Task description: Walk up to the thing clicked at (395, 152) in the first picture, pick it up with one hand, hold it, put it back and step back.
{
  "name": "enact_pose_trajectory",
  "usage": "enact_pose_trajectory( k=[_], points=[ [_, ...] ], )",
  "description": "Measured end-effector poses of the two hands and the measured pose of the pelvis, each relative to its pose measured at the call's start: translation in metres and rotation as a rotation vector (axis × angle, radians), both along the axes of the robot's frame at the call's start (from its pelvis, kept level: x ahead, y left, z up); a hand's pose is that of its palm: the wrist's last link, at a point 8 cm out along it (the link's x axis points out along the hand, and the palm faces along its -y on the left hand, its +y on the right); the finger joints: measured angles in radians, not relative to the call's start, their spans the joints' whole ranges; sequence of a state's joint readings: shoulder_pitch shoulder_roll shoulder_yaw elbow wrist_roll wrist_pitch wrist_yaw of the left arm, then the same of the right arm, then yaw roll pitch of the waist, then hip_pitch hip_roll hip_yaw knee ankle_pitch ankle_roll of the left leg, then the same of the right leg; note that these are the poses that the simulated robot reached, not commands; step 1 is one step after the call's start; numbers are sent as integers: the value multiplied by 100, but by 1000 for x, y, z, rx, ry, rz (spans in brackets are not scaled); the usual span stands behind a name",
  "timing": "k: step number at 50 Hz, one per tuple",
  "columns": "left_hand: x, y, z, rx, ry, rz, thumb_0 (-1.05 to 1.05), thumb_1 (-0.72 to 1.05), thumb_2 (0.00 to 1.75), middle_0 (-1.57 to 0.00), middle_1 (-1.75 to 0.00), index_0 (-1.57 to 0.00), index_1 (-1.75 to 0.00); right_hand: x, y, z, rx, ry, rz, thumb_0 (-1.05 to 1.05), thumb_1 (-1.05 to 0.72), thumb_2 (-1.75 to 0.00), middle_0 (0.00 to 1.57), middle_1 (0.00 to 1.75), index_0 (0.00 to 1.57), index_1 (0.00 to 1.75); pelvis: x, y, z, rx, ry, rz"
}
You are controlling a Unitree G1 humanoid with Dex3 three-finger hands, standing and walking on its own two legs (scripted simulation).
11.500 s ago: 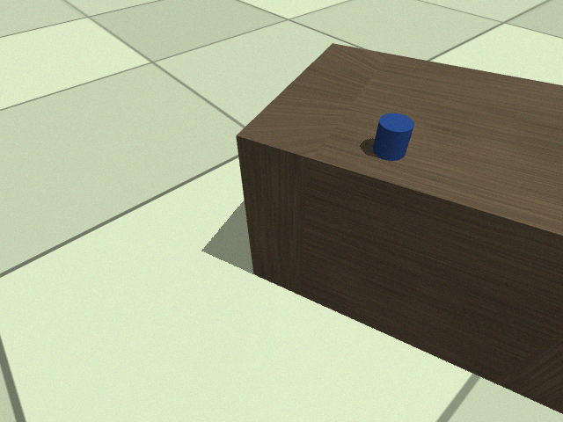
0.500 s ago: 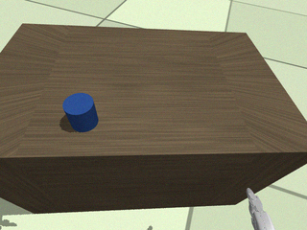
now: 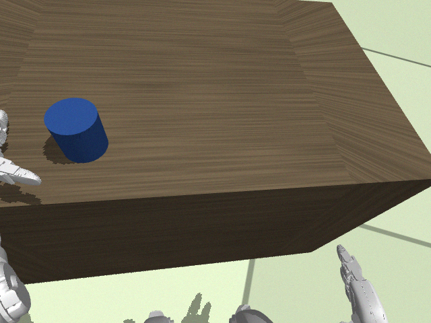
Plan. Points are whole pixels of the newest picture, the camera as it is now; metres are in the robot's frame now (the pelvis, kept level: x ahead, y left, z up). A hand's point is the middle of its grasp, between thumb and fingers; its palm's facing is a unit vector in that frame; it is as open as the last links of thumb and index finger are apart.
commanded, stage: close in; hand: left
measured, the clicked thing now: (79, 131) +0.49 +0.22 +0.04
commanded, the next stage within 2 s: rest palm in 0.46 s
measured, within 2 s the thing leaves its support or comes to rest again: leaves its support in 1.90 s
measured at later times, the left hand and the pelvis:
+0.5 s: hand (59, 136) +0.46 +0.24 +0.06, palm faces +0.22 -0.98 +0.02, open 17.5 cm; pelvis +0.00 +0.00 -0.01, yaw +0 degrees
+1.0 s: hand (74, 126) +0.48 +0.23 +0.05, palm faces +0.23 -0.97 +0.01, open 16.6 cm; pelvis -0.01 -0.01 -0.01, yaw -1 degrees
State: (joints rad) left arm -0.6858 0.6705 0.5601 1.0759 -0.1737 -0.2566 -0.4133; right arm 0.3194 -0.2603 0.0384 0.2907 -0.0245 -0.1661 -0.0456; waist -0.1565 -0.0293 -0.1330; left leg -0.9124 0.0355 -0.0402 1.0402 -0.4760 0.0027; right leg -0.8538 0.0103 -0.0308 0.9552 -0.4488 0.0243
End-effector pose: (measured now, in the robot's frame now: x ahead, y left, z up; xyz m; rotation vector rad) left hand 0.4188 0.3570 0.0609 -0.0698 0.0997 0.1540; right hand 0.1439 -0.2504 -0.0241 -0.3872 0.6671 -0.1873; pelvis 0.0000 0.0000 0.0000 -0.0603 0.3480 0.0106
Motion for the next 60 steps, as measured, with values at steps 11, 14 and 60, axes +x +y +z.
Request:
enact_pose_trajectory(
  k=[11, 14, 60],
  points=[
    [25, -48, -8, 29, -42, 49, -2, -57, 5, -6, -4, -6, -5, -15, -16, -1, -4, 26, -86, -1, 52, -5, 5, 5, 6, 6, 2, 1, -5, 1, 11, -28],
    [22, -51, -3, 43, -44, 55, -2, -56, 4, -6, -4, -6, -5, -13, -14, -2, 17, 21, -86, -1, 52, -5, 5, 5, 6, 6, 2, 1, -5, 5, 6, -29],
    [31, -85, -5, 71, -52, 68, -2, -42, 24, -57, -39, -58, -39, -10, -7, 0, 58, 36, -58, -1, 50, -5, 5, 5, 6, 6, 2, -2, -8, 10, 13, -21]
  ],
)
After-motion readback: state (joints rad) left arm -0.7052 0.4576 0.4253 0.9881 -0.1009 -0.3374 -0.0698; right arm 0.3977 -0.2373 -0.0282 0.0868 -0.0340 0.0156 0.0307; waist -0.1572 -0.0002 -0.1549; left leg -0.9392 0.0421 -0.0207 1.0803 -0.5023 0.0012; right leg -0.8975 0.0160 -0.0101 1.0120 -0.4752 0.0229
